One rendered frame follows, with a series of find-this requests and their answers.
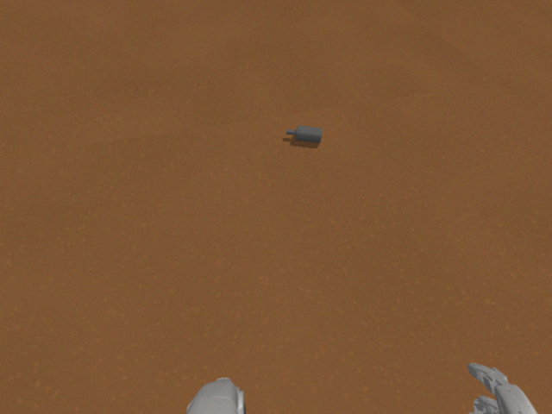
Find right robot hand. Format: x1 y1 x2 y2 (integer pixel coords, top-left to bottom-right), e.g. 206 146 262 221
467 363 537 414

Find bottle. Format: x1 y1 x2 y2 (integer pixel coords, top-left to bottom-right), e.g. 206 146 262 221
286 125 323 143

